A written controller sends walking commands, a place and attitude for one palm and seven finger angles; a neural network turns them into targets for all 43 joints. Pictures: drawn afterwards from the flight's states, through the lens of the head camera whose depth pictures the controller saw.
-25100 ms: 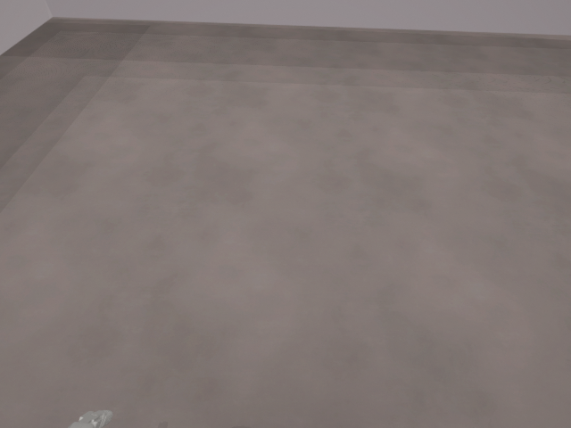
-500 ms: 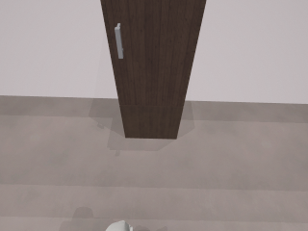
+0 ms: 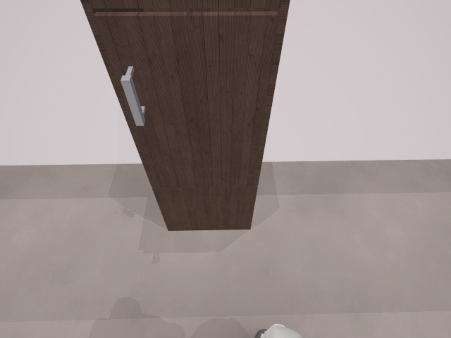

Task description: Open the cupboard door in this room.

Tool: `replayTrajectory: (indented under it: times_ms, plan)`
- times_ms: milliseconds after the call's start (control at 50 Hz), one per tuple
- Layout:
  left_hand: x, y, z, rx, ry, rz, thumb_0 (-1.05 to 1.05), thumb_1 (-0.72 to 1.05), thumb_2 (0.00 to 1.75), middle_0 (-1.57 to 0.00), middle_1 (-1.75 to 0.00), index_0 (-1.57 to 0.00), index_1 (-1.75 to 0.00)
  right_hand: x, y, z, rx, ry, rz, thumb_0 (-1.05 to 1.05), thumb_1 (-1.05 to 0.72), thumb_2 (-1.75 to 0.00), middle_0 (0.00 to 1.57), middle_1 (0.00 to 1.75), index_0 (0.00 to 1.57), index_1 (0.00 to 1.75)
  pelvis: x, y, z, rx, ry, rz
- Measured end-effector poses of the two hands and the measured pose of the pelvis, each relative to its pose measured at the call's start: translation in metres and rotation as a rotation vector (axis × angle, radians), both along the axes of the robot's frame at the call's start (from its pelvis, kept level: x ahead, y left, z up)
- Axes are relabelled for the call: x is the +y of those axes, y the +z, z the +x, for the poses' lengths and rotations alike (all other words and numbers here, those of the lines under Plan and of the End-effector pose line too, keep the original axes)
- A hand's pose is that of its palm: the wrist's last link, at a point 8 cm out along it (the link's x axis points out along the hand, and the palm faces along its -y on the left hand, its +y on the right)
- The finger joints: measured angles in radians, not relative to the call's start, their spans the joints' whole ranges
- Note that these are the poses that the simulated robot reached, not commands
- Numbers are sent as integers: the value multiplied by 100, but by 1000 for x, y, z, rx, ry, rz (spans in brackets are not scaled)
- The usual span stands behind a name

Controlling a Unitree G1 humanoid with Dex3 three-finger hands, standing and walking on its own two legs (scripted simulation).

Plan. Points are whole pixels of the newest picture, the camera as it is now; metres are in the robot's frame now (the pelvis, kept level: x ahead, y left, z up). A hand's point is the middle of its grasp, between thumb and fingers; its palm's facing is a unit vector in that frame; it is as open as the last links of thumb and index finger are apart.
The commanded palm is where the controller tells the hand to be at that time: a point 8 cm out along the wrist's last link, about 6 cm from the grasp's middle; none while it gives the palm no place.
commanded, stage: come to a stop and stand still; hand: left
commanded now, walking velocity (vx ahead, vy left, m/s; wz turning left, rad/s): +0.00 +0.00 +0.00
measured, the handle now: (135, 97) +0.60 +0.23 +0.07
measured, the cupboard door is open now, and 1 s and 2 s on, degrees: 0 0 0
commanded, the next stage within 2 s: look again from close up in 1.80 s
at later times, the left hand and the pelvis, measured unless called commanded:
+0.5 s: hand out of the picture +0.08 +0.22 -0.18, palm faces +0.12 -0.97 -0.22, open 7.3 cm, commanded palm none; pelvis +0.03 +0.01 +0.00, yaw +3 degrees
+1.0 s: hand out of the picture +0.02 +0.17 -0.16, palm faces +0.05 -0.98 -0.21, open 7.3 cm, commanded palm none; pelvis +0.02 +0.00 +0.01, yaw +2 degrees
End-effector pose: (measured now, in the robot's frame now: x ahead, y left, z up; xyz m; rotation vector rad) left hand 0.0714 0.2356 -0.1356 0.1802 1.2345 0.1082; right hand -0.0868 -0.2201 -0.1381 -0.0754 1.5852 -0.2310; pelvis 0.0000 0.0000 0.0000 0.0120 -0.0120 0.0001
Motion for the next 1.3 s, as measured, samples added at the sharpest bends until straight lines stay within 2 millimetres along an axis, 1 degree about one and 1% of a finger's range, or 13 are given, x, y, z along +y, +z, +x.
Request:
replayTrajectory:
  times_ms: [80,180,320,380,440,500,580,740,840,980,1100,1200,1300]
  plan:
    - [-21,-4,36,-68,11,21,0,91,90,-20,-30,-20,-30,-16,-18,23,44,1,31,0,-91,-89,20,30,20,30,-19,-12,24,-20,18,-6]
    - [-34,5,43,-46,51,34,-1,93,90,-20,-30,-20,-30,-27,-18,94,-68,49,26,0,-91,-89,19,30,20,30,-26,-2,38,-20,31,-7]
    - [-17,8,35,-26,95,50,-1,92,90,-20,-30,-20,-30,-28,-8,189,-264,143,0,0,-91,-89,19,30,20,30,-18,2,39,-14,42,0]
    - [-2,3,25,-14,109,48,-1,92,90,-20,-30,-20,-30,-23,1,216,-338,179,-26,0,-91,-89,19,30,20,30,-8,1,36,-11,46,-7]
    - [16,-9,13,1,126,35,0,91,90,-20,-30,-20,-30,-14,7,229,-397,210,-58,0,-91,-89,19,30,20,30,5,-6,35,-7,50,-25]
    - [30,-15,-2,37,150,26,0,91,90,-20,-30,-20,-30,-2,15,227,-402,236,-73,0,-91,-89,19,30,20,30,14,-4,32,-13,49,-17]
    - [38,-7,-26,100,170,23,0,91,90,-20,-30,-20,-30,13,21,216,-365,246,-60,0,-91,-89,19,30,20,30,21,6,32,0,49,-19]
    - [28,3,-63,215,155,39,0,91,90,-20,-30,-20,-30,21,8,189,-319,180,-14,-1,-92,-89,20,30,20,30,21,10,33,17,32,11]
    - [9,8,-66,210,128,47,0,91,90,-20,-30,-20,-30,9,-6,161,-267,126,8,-1,-93,-89,20,30,20,30,13,9,28,0,30,11]
    - [-19,6,-58,162,104,10,0,91,90,-20,-30,-20,-30,-4,-3,118,-180,110,15,0,-92,-89,19,30,20,30,-1,12,24,-18,30,9]
    - [-31,3,-61,165,106,-3,1,93,90,-20,-30,-20,-30,-8,-1,87,-105,95,21,0,-91,-89,19,30,20,30,-11,12,22,-20,33,4]
    - [-39,2,-66,179,118,-12,0,92,90,-20,-30,-20,-30,-7,-1,75,-65,90,32,0,-91,-89,19,30,20,30,-16,12,23,-16,39,1]
    - [-47,2,-71,196,131,-22,0,92,90,-20,-30,-20,-30,-5,-1,76,-58,92,43,0,-90,-89,19,30,20,30,-20,12,26,-12,44,0]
